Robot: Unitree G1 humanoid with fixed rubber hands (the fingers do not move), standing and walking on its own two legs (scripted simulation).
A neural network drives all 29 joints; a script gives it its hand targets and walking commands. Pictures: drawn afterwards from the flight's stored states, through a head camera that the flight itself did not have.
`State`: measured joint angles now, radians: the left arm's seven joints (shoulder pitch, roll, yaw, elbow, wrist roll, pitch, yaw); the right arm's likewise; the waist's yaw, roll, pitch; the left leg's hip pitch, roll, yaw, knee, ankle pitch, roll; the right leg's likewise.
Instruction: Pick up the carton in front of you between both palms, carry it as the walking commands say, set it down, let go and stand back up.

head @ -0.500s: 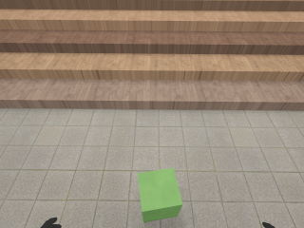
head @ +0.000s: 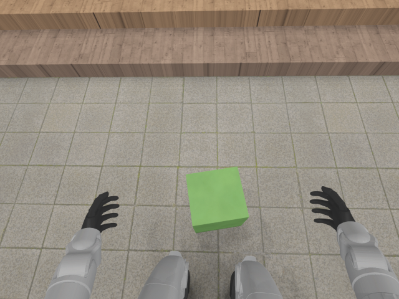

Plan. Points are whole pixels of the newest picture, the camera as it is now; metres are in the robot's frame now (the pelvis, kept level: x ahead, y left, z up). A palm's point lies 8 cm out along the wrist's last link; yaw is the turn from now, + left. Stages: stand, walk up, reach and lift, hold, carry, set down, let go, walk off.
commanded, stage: reach and lift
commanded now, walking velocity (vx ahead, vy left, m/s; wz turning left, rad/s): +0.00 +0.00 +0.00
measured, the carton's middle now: (215, 202) +0.41 +0.00 -0.59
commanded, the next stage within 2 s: none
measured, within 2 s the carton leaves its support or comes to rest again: neither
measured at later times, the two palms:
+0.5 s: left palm (143, 173) +0.37 +0.19 -0.15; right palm (293, 153) +0.46 -0.20 -0.15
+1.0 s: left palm (158, 194) +0.38 +0.20 -0.37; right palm (271, 183) +0.44 -0.19 -0.38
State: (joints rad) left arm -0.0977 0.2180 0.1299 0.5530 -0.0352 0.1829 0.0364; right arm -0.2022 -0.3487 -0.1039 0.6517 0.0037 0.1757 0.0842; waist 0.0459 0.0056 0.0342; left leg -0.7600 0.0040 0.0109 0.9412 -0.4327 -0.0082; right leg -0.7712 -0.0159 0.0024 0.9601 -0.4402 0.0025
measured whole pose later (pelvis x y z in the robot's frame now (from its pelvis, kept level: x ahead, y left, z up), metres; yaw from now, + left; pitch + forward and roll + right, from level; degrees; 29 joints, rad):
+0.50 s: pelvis -0.08 -0.02 -0.08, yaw +1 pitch +36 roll +2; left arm -0.99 0.08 0.37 0.76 -0.02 0.21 0.17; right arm -1.24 -0.43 -0.15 1.11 -0.01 0.20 0.11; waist 0.11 0.00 0.03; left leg -1.47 0.02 0.01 1.16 -0.32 -0.04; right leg -1.49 0.00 0.00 1.19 -0.33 -0.03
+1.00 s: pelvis -0.08 -0.01 -0.22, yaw +3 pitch +49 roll +4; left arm -0.98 0.12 0.31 0.80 -0.10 0.05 0.15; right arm -1.17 -0.40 -0.11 1.01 0.06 0.08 0.01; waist 0.07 -0.01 -0.02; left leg -2.07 -0.02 -0.01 1.72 -0.51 -0.06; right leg -2.10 -0.01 0.02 1.76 -0.52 -0.03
